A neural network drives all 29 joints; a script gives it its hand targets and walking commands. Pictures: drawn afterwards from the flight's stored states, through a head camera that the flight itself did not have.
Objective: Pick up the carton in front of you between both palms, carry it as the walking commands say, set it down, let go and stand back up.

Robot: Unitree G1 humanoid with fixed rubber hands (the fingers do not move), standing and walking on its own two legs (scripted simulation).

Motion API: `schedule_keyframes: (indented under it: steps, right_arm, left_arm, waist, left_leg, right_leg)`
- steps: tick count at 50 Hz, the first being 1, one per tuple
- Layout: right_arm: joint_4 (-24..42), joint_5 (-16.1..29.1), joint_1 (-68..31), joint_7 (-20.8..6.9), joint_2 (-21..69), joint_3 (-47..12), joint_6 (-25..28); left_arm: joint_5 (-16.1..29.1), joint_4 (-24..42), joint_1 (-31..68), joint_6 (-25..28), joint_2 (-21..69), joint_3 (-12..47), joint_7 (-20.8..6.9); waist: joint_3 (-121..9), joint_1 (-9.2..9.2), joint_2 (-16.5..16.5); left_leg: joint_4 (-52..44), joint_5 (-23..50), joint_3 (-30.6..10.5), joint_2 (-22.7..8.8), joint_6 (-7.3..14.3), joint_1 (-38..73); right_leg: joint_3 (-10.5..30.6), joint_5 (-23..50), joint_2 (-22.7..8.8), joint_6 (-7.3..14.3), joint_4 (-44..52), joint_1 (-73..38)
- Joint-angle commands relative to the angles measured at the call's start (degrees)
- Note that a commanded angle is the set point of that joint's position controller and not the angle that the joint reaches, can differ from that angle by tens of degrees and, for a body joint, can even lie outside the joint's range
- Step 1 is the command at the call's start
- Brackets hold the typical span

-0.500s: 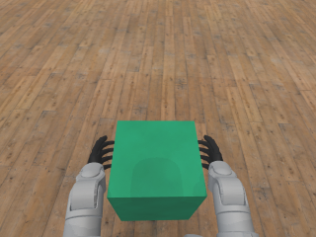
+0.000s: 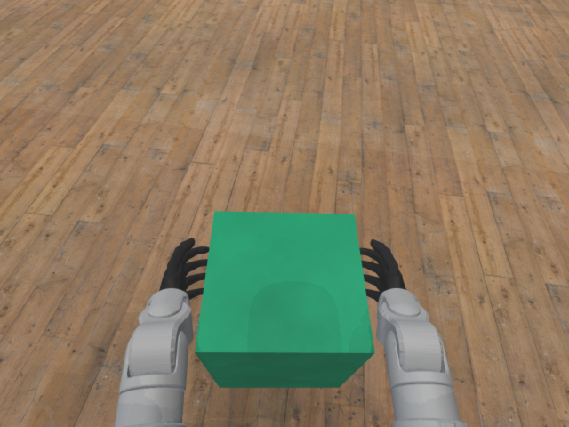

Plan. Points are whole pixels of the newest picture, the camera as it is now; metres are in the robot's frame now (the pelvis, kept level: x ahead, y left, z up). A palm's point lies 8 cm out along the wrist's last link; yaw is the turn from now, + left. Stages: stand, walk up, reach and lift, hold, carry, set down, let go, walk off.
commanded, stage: carry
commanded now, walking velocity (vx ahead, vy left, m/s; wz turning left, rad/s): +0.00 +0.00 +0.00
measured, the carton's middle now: (282, 307) +0.30 +0.00 -0.06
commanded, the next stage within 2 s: none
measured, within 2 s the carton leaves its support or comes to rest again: neither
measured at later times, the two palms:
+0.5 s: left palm (201, 214) +0.40 +0.13 +0.05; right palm (395, 227) +0.38 -0.17 +0.05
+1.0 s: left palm (209, 224) +0.40 +0.12 +0.03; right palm (397, 227) +0.39 -0.18 +0.03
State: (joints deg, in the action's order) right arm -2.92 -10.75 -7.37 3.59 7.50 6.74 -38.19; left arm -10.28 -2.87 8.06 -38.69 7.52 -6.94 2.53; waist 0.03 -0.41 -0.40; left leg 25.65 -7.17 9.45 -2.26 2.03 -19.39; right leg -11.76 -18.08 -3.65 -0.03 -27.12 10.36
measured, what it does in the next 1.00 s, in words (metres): walks ahead: right foot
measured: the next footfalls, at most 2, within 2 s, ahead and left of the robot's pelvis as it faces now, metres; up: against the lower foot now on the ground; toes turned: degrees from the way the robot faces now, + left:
right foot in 0.58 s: +0.13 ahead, -0.11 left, +0.00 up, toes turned +4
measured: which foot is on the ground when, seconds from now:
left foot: down 0.00-1.00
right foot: down 0.00-0.46, up 0.48-0.56, down 0.58-1.00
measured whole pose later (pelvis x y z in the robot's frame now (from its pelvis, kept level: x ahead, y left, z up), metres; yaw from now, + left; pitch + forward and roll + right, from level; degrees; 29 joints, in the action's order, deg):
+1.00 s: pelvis +0.11 -0.03 -0.01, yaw -1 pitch +3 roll +0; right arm -6.2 -13.0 -9.6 2.7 7.7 7.9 -41.7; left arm -12.4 -6.3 9.7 -41.9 7.7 -7.7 2.1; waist -5.0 -0.4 0.3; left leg 30.4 -21.1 6.3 -4.7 -2.4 -11.6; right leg -11.1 -18.7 -2.3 2.1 -31.8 15.8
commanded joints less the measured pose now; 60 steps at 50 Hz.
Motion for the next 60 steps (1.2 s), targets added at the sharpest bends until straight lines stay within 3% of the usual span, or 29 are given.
schedule_keyframes:
  steps: [1,3,6,10,12,14,16,18,19,20,21,22,23,24,25,26,27,28,29,30,31,33,39,44,51,60]
  right_arm:
    - [2.2,12.0,-20.2,-13.6,46.7,-31.7,-1.3]
    - [-1.1,10.3,-18.4,-13.4,46.2,-28.9,-1.6]
    - [-0.6,11.1,-21.2,-13.6,47.8,-29.0,-1.2]
    - [2.7,13.7,-25.4,-14.0,50.4,-32.8,-0.9]
    - [3.5,14.0,-25.8,-13.8,50.3,-33.7,-1.0]
    - [4.0,14.0,-25.2,-13.5,50.1,-34.4,-1.1]
    - [4.3,13.7,-24.4,-13.4,49.7,-34.9,-1.3]
    - [5.0,13.5,-24.4,-13.4,49.3,-35.3,-1.4]
    - [5.4,13.4,-24.2,-13.4,49.1,-35.4,-1.5]
    - [5.5,13.3,-23.7,-13.4,48.9,-35.1,-1.6]
    - [4.8,13.2,-23.1,-13.4,48.9,-34.7,-1.8]
    - [4.1,13.3,-22.5,-13.5,49.2,-34.5,-2.0]
    - [3.9,13.3,-22.2,-13.5,49.3,-34.6,-2.2]
    - [3.7,12.9,-22.4,-13.4,49.1,-34.4,-2.2]
    - [4.1,13.3,-23.3,-13.2,49.4,-34.7,-2.2]
    - [4.7,12.9,-22.5,-12.9,49.0,-34.9,-2.5]
    - [4.3,12.6,-22.2,-12.8,48.5,-34.5,-2.9]
    - [2.8,12.5,-22.8,-13.0,48.6,-33.9,-3.2]
    - [1.1,12.1,-22.9,-13.5,48.9,-33.1,-3.1]
    - [1.4,12.4,-24.6,-13.8,49.5,-33.0,-2.6]
    - [2.0,12.3,-26.0,-14.1,49.5,-32.9,-2.2]
    - [1.9,12.7,-27.0,-14.3,50.3,-33.7,-1.6]
    - [1.5,13.2,-25.3,-14.2,52.1,-33.5,-1.3]
    - [0.6,11.8,-23.2,-14.1,50.5,-31.4,-1.8]
    - [-0.3,11.8,-26.3,-14.4,50.7,-30.5,-1.6]
    - [-2.5,11.9,-28.3,-15.0,52.2,-30.1,-1.4]
  left_arm:
    - [11.9,4.6,22.2,-1.3,46.0,34.1,-12.4]
    - [10.6,2.2,21.5,-1.5,44.7,32.1,-12.3]
    - [10.6,0.4,21.4,-1.1,46.4,30.9,-12.4]
    - [12.2,2.2,23.3,-0.8,49.4,32.3,-12.8]
    - [12.5,2.4,23.2,-0.8,49.4,32.5,-12.8]
    - [12.7,2.8,23.1,-0.7,48.9,32.7,-12.8]
    - [12.8,3.2,23.0,-0.8,48.4,32.9,-12.8]
    - [13.0,3.6,22.1,-1.0,48.2,33.2,-12.8]
    - [13.1,4.2,22.5,-1.0,48.2,33.5,-12.7]
    - [13.1,4.6,23.0,-1.1,48.2,33.7,-12.7]
    - [12.9,4.8,23.3,-1.2,48.2,33.7,-12.8]
    - [12.7,4.8,23.6,-1.1,47.9,34.0,-13.0]
    - [12.5,4.2,22.7,-1.0,47.5,33.6,-13.1]
    - [12.3,3.4,22.2,-1.0,47.2,32.9,-13.2]
    - [12.5,3.2,21.6,-1.0,47.8,32.5,-13.3]
    - [12.7,3.0,20.9,-1.3,47.9,32.1,-13.2]
    - [12.4,2.6,19.9,-1.6,47.2,31.2,-13.1]
    - [11.3,1.8,20.0,-1.6,46.6,30.2,-13.1]
    - [10.3,1.6,20.9,-1.6,46.1,29.4,-13.1]
    - [8.8,0.3,21.1,-1.3,46.5,28.0,-13.1]
    - [9.2,0.9,23.0,-0.7,47.9,27.9,-13.3]
    - [10.7,0.6,24.0,0.0,49.6,29.0,-13.6]
    - [13.7,3.1,27.2,-0.1,50.8,33.2,-13.8]
    - [12.4,1.6,25.0,-0.8,49.5,32.4,-13.7]
    - [11.3,-0.2,26.2,-0.9,49.4,30.3,-13.8]
    - [10.9,-2.0,27.8,-0.7,50.9,29.4,-14.2]
  waist:
    - [-23.2,0.39,5.9]
    - [-22.1,0.34,4.5]
    - [-23.1,0.21,3.5]
    - [-22.7,0.44,3.7]
    - [-22.2,0.39,2.6]
    - [-21.6,0.31,-0.8]
    - [-20.4,0.40,-4.6]
    - [-20.6,0.39,-5.3]
    - [-20.9,0.91,-2.8]
    - [-21.4,1.51,2.2]
    - [-21.0,1.91,10.0]
    - [-20.1,2.60,12.0]
    - [-19.4,2.86,8.4]
    - [-18.4,2.54,6.3]
    - [-20.1,1.27,4.6]
    - [-21.7,1.00,2.7]
    - [-22.4,0.56,-0.8]
    - [-22.2,0.30,-4.9]
    - [-21.3,0.57,-7.5]
    - [-19.5,0.62,-8.3]
    - [-18.0,0.86,-7.2]
    - [-19.6,0.50,-2.8]
    - [-22.0,0.21,-1.0]
    - [-22.5,0.37,0.9]
    - [-19.3,0.35,0.8]
    - [-17.4,0.37,1.0]
  left_leg:
    - [-0.5,33.6,-9.5,-11.5,2.0,19.3]
    - [1.3,39.0,-7.6,-9.7,1.3,17.9]
    - [4.9,47.5,-5.9,-9.0,1.4,19.5]
    - [6.5,52.4,-5.1,-8.0,1.4,20.9]
    - [7.5,49.1,-4.1,-6.5,1.0,19.6]
    - [8.7,39.9,-2.1,-4.0,0.1,14.2]
    - [4.0,25.7,1.1,-0.9,-1.0,7.2]
    - [-3.4,20.4,3.2,1.2,-1.6,9.0]
    - [-6.2,26.2,3.0,1.3,-1.5,15.3]
    - [-5.7,40.4,0.5,-0.6,-0.4,26.4]
    - [-1.2,59.9,-5.5,-5.1,2.8,41.2]
    - [2.3,70.4,-10.5,-11.0,6.4,48.2]
    - [2.7,68.3,-11.9,-12.9,7.3,47.2]
    - [3.1,61.7,-10.4,-11.7,6.5,42.5]
    - [4.3,52.1,-7.6,-9.1,4.6,33.8]
    - [3.5,34.7,-6.3,-7.2,2.1,22.7]
    - [4.4,16.1,-4.8,-5.9,-0.4,10.3]
    - [4.6,-0.7,-3.5,-4.2,-2.2,4.0]
    - [4.1,-11.0,-4.3,-3.1,-2.4,3.9]
    - [1.3,-11.6,-3.8,-2.0,-2.2,5.2]
    - [-1.4,-7.9,-4.4,-3.0,-2.3,6.7]
    - [2.8,6.3,-4.4,-5.1,-3.0,11.4]
    - [4.3,9.3,-4.3,-5.7,-3.5,10.4]
    - [4.5,14.6,-5.0,-6.6,-3.1,12.1]
    - [2.4,12.7,-6.0,-7.3,-2.7,9.9]
    - [-0.2,5.1,-6.6,-7.1,-2.2,8.4]
  right_leg:
    - [5.4,14.1,-4.8,-1.8,1.6,-2.9]
    - [4.6,20.1,-4.9,-2.4,-0.6,-3.9]
    - [4.4,28.4,-4.6,-2.5,-1.5,-3.1]
    - [3.0,26.9,-2.5,-2.9,1.1,-1.7]
    - [2.6,31.4,-2.1,-3.0,3.4,-3.6]
    - [2.3,43.8,-2.6,-2.8,2.9,-9.4]
    - [1.4,57.2,-3.4,-1.9,-0.8,-16.6]
    - [0.6,64.1,-3.7,-1.2,-6.3,-17.0]
    - [0.4,59.7,-3.1,-1.0,-9.6,-11.8]
    - [0.1,45.6,-1.8,-1.5,-12.7,-1.2]
    - [-0.3,11.4,1.5,-1.5,-13.7,15.6]
    - [1.6,-11.6,2.3,-1.0,-10.8,25.2]
    - [3.7,-14.7,1.2,-0.6,-4.2,25.4]
    - [4.1,-10.6,0.9,-0.1,4.3,21.4]
    - [3.7,3.6,0.9,-0.2,13.2,8.9]
    - [4.4,21.4,-0.6,-0.7,13.0,-4.7]
    - [6.2,39.3,-4.9,-0.3,6.3,-15.8]
    - [8.8,54.7,-9.2,2.0,1.6,-18.8]
    - [10.6,62.6,-12.0,4.4,-0.2,-15.3]
    - [11.4,55.8,-12.2,5.1,0.5,-11.7]
    - [10.6,49.0,-11.0,5.0,0.2,-10.0]
    - [8.3,43.4,-8.1,2.9,-0.4,-6.8]
    - [7.3,44.4,-7.1,2.7,-3.3,-8.3]
    - [6.5,38.2,-6.2,2.0,-3.9,-5.6]
    - [6.1,28.6,-5.7,1.4,-2.4,-3.4]
    - [6.9,19.2,-5.9,1.5,0.6,-1.7]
